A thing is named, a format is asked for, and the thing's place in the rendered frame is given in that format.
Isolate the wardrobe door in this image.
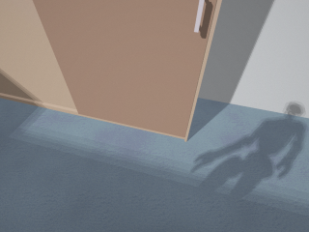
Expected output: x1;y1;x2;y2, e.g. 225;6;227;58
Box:
0;0;76;109
33;0;216;137

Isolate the handle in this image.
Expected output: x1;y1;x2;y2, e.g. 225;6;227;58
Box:
194;0;205;33

